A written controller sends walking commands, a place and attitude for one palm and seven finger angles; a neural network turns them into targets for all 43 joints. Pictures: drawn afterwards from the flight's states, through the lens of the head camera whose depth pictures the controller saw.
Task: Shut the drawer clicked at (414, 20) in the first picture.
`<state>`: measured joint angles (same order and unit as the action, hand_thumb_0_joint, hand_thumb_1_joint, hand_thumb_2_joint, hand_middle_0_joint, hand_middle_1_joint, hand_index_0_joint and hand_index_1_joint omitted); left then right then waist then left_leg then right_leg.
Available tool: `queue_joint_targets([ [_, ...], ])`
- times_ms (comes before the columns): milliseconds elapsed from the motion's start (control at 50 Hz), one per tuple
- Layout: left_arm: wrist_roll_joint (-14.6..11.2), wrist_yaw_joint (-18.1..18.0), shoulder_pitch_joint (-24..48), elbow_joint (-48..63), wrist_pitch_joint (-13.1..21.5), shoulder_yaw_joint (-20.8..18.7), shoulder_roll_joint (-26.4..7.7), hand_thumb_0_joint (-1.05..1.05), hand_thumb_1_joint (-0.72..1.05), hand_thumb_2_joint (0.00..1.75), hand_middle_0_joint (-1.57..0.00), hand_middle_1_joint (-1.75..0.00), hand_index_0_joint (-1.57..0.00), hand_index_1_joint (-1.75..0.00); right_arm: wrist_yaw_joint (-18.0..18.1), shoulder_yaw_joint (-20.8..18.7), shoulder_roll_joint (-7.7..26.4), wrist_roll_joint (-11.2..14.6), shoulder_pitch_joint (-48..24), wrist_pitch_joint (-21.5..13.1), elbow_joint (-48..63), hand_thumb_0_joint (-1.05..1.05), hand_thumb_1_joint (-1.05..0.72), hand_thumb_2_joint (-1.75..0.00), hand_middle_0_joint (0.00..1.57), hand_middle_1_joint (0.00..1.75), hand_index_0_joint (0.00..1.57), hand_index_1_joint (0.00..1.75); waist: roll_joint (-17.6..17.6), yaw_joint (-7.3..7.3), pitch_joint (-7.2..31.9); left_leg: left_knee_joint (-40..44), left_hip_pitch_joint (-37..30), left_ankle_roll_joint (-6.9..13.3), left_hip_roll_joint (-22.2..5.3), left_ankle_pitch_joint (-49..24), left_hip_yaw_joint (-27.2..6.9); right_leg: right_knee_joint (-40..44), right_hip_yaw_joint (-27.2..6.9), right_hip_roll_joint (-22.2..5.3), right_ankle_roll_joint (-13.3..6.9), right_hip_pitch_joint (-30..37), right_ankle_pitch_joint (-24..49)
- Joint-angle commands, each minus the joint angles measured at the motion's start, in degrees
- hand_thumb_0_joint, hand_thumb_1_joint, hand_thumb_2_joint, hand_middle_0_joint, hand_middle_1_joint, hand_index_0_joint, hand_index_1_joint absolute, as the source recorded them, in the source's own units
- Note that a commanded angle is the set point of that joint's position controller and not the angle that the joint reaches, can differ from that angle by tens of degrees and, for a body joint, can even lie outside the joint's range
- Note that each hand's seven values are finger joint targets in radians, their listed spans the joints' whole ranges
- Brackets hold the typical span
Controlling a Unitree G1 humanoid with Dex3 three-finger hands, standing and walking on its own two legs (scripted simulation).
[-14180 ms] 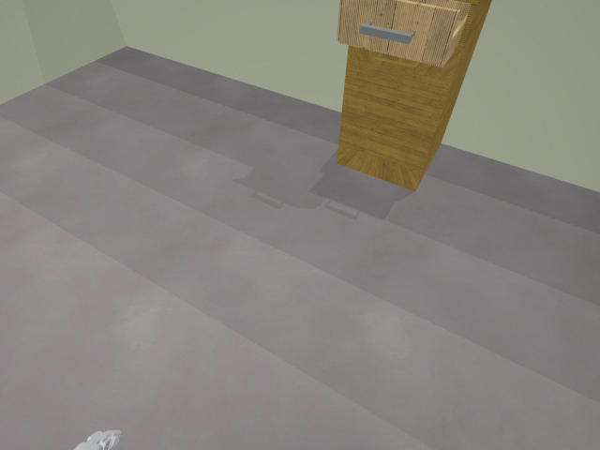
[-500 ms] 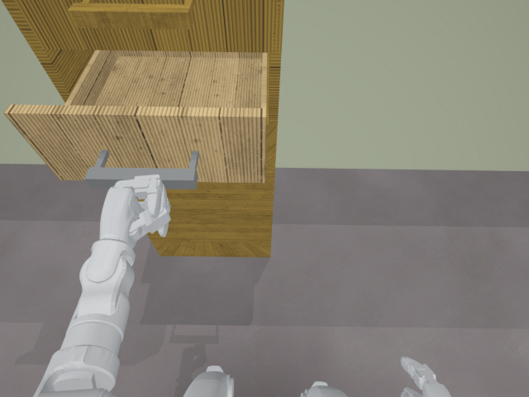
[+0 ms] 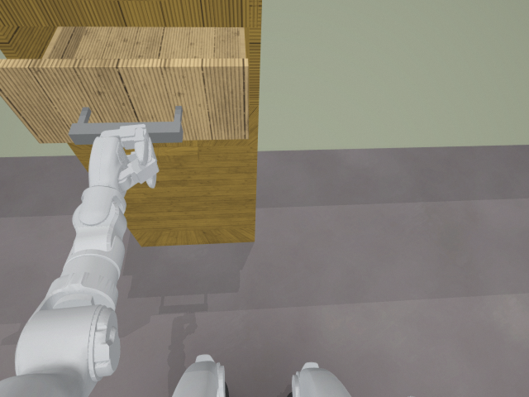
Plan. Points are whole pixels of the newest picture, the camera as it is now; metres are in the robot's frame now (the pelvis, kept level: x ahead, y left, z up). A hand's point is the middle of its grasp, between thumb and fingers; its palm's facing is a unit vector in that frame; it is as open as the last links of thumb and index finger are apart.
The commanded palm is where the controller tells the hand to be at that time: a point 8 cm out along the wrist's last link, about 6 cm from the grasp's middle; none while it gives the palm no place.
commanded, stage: push the drawer shut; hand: left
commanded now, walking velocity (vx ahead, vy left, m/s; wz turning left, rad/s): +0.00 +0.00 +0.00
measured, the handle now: (130, 122) +0.53 +0.21 +0.07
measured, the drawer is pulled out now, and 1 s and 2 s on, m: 0.10 0.00 0.00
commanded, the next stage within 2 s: pull the fist back off the drawer in 1.16 s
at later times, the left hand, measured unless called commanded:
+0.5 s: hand (157, 134) +0.51 +0.16 +0.07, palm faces +0.03 -1.00 -0.03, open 3.1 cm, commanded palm +0.50 +0.21 +0.07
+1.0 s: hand (156, 114) +0.55 +0.17 +0.07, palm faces +0.02 -1.00 -0.03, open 3.2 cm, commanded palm +0.55 +0.21 +0.07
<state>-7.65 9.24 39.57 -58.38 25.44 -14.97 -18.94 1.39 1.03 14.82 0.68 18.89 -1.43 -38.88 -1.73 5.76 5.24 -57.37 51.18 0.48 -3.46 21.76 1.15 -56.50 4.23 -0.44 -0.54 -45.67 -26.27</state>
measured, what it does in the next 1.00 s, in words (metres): stands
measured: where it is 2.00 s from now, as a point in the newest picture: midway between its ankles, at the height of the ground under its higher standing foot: outside the picture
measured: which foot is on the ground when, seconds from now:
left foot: down 0.00-1.00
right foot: down 0.00-1.00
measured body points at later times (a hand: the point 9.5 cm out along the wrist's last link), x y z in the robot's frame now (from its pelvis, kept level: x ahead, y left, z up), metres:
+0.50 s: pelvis +0.01 +0.01 -0.01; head +0.12 +0.02 +0.43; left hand +0.50 +0.22 +0.07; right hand +0.02 -0.26 -0.12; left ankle +0.06 +0.12 -0.67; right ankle +0.01 -0.12 -0.67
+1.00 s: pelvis +0.01 +0.00 -0.01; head +0.15 +0.02 +0.42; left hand +0.54 +0.22 +0.08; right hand -0.02 -0.26 -0.12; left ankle +0.06 +0.12 -0.67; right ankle +0.01 -0.12 -0.67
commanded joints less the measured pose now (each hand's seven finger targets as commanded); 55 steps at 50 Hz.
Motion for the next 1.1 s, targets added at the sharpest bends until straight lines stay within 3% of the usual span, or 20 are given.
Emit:
queue_joint_targets([
  [0,-0.74,-1.20,32.74,10.53,4.01,-3.84,-13.02,0.00,0.90,0.90,-1.40,-1.60,-1.40,-1.60,0.50,-3.24,9.10,-0.49,5.19,-1.50,4.73,0.00,-0.90,-0.90,0.20,0.30,0.20,0.30,-0.41,3.08,21.21,6.48,-17.96,1.41,2.24,-1.82,-3.73,9.26,-2.77,2.82,-0.15,0.12,5.29],
  [40,-0.34,-1.20,33.52,10.15,3.98,-2.74,-11.62,0.00,0.90,0.90,-1.40,-1.60,-1.40,-1.60,0.25,-3.21,8.89,-0.58,5.49,-1.38,4.92,0.00,-0.90,-0.90,0.20,0.30,0.20,0.30,-2.67,3.05,22.84,6.42,-19.41,1.23,2.23,-2.79,-3.76,8.96,-2.58,2.81,-0.24,-0.75,5.63],
  [140,0.37,-1.64,35.11,9.47,4.10,-4.88,-14.41,0.00,0.90,0.90,-1.40,-1.60,-1.40,-1.60,-0.03,-3.51,9.37,-1.02,7.26,-0.77,4.52,0.00,-0.90,-0.90,0.20,0.30,0.20,0.30,-3.14,3.15,25.78,5.44,-20.76,1.14,1.86,-6.36,-4.02,8.13,-2.46,3.02,-0.27,-1.02,7.96],
  [160,0.40,-1.47,35.87,8.53,3.84,-3.27,-12.58,0.00,0.90,0.90,-1.40,-1.60,-1.40,-1.60,-0.17,-3.30,9.09,-1.00,7.20,-0.71,4.51,0.00,-0.90,-0.90,0.20,0.30,0.20,0.30,-3.44,3.79,24.72,5.44,-20.29,1.15,1.88,-5.73,-3.96,8.30,-2.36,3.09,-0.21,-1.67,7.51],
  [200,0.81,-1.94,37.34,6.69,3.73,-5.61,-15.63,0.00,0.90,0.90,-1.40,-1.60,-1.40,-1.60,-0.12,-3.25,9.68,-1.32,8.13,-0.44,3.90,0.00,-0.90,-0.90,0.20,0.30,0.20,0.30,-2.16,4.19,23.23,5.06,-18.60,1.34,1.83,-5.19,-4.24,7.99,-2.28,3.26,-0.25,-2.26,7.10],
  [240,1.30,-2.07,36.63,6.64,3.66,-6.90,-17.36,0.00,0.90,0.90,-1.40,-1.60,-1.40,-1.60,-0.19,-3.30,9.73,-1.34,8.32,-0.05,4.47,0.00,-0.90,-0.90,0.20,0.30,0.20,0.30,-2.97,3.35,25.25,4.92,-18.21,1.26,1.93,-5.88,-3.90,7.90,-2.63,3.16,-0.23,-0.92,7.59],
  [280,1.46,-1.97,38.81,6.86,3.60,-5.19,-15.55,0.00,0.90,0.90,-1.40,-1.60,-1.40,-1.60,-0.36,-3.20,9.46,-1.38,8.58,0.14,4.31,0.00,-0.90,-0.90,0.20,0.30,0.20,0.30,-4.46,4.35,24.78,4.87,-19.58,1.17,1.74,-6.54,-4.13,7.83,-2.29,3.24,-0.27,-2.49,7.92],
  [360,2.15,-2.39,40.22,6.63,3.86,-5.20,-16.05,0.00,0.90,0.90,-1.40,-1.60,-1.40,-1.60,-0.54,-3.41,9.75,-1.67,9.65,0.71,4.06,0.00,-0.90,-0.90,0.20,0.30,0.20,0.30,-4.66,4.86,26.68,4.32,-21.50,1.08,1.42,-8.64,-4.66,7.50,-2.09,3.40,-0.33,-3.52,9.03],
  [420,2.71,-2.75,42.42,4.87,3.53,-4.73,-16.03,0.00,0.90,0.90,-1.40,-1.60,-1.40,-1.60,-0.70,-3.27,9.87,-1.76,10.27,1.17,3.52,0.00,-0.90,-0.90,0.20,0.30,0.20,0.30,-5.00,5.62,24.98,4.12,-21.11,1.03,1.33,-8.61,-5.06,7.38,-1.88,3.55,-0.37,-5.10,8.79],
  [500,3.24,-3.10,44.50,4.75,3.53,-6.95,-19.31,0.00,0.90,0.90,-1.40,-1.60,-1.40,-1.60,-0.59,-3.37,10.29,-2.18,11.04,1.53,3.35,0.00,-0.90,-0.90,0.20,0.30,0.20,0.30,-4.62,5.95,27.26,3.12,-20.46,1.37,1.44,-9.48,-4.85,7.19,-2.32,3.55,-0.27,-4.03,9.69],
  [540,3.37,-2.95,45.94,3.45,3.16,-5.63,-17.94,0.00,0.90,0.90,-1.40,-1.60,-1.40,-1.60,-0.65,-3.07,9.97,-2.16,11.05,1.60,3.10,0.00,-0.90,-0.90,0.20,0.30,0.20,0.30,-5.92,6.67,25.94,3.13,-20.10,1.26,1.42,-9.01,-4.83,7.28,-2.08,3.50,-0.20,-5.30,9.18],
  [580,3.64,-3.09,46.38,2.75,3.01,-7.36,-20.76,0.00,0.90,0.90,-1.40,-1.60,-1.40,-1.60,-0.56,-3.00,10.42,-2.23,11.50,1.77,2.97,0.00,-0.90,-0.90,0.20,0.30,0.20,0.30,-5.41,6.62,25.96,3.01,-19.20,1.34,1.36,-8.77,-4.90,7.37,-2.25,3.56,-0.23,-4.78,9.06],
  [620,3.85,-2.90,47.54,2.36,2.87,-6.91,-20.53,0.00,0.90,0.90,-1.40,-1.60,-1.40,-1.60,-0.57,-2.98,10.38,-2.30,11.94,1.90,2.83,0.00,-0.90,-0.90,0.20,0.30,0.20,0.30,-5.88,7.32,26.84,2.43,-19.70,1.43,1.22,-10.22,-4.99,7.10,-2.20,3.61,-0.17,-5.43,10.05],
  [680,3.88,-2.68,47.96,2.68,2.83,-8.70,-23.05,0.00,0.90,0.90,-1.40,-1.60,-1.40,-1.60,-0.61,-2.96,10.60,-2.51,12.59,2.11,2.90,0.00,-0.90,-0.90,0.20,0.30,0.20,0.30,-6.07,6.89,28.90,2.04,-19.87,1.42,1.17,-11.77,-4.90,6.98,-2.36,3.69,-0.19,-3.92,11.29],
  [700,3.75,-2.43,48.45,3.00,2.91,-7.75,-21.98,0.00,0.90,0.90,-1.40,-1.60,-1.40,-1.60,-0.72,-2.86,10.41,-2.63,12.66,2.18,3.08,0.00,-0.90,-0.90,0.20,0.30,0.20,0.30,-7.68,6.95,29.58,1.62,-20.19,1.49,1.40,-12.94,-4.72,6.69,-2.52,3.79,-0.27,-3.78,12.32],
  [780,4.14,-2.19,49.84,0.23,1.74,-8.76,-24.34,0.00,0.90,0.90,-1.40,-1.60,-1.40,-1.60,-0.71,-2.54,10.64,-2.54,13.31,2.66,2.76,0.00,-0.90,-0.90,0.20,0.30,0.20,0.30,-6.03,7.98,26.94,1.39,-16.73,1.67,1.25,-11.33,-4.36,7.21,-2.66,3.84,0.04,-3.37,11.80],
  [840,4.45,-2.19,51.08,0.83,1.88,-9.33,-25.16,0.00,0.90,0.90,-1.40,-1.60,-1.40,-1.60,-0.70,-2.79,10.74,-2.68,13.90,2.72,2.67,0.00,-0.90,-0.90,0.20,0.30,0.20,0.30,-7.89,7.93,29.56,0.87,-18.68,1.63,1.15,-12.86,-4.54,6.97,-2.64,3.90,-0.04,-4.20,12.48],
  [900,4.55,-2.19,52.40,-1.06,1.38,-9.92,-26.40,0.00,0.90,0.90,-1.40,-1.60,-1.40,-1.60,-0.69,-2.47,11.06,-2.95,14.74,2.80,2.27,0.00,-0.90,-0.90,0.20,0.30,0.20,0.30,-6.93,8.99,27.88,0.73,-17.24,1.90,1.09,-12.47,-4.77,7.09,-2.56,4.05,0.03,-4.65,12.07],
  [960,4.72,-1.87,54.79,-0.11,1.40,-10.15,-27.77,0.00,0.90,0.90,-1.40,-1.60,-1.40,-1.60,-0.52,-2.42,11.07,-2.86,15.12,2.85,2.20,0.00,-0.90,-0.90,0.20,0.30,0.20,0.30,-7.77,9.20,29.43,0.46,-17.08,1.82,0.98,-12.46,-4.85,6.96,-2.58,4.06,0.07,-4.34,12.04],
  [1080,4.98,-2.42,60.34,-1.17,0.80,-7.00,-25.86,0.00,0.90,0.90,-1.40,-1.60,-1.40,-1.60,-0.24,-2.15,11.55,-2.99,15.49,2.10,1.14,0.00,-0.90,-0.90,0.20,0.30,0.20,0.30,-10.36,11.66,27.30,0.65,-17.82,1.63,0.67,-7.79,-6.02,7.25,-2.17,4.03,-0.07,-10.23,7.15],
])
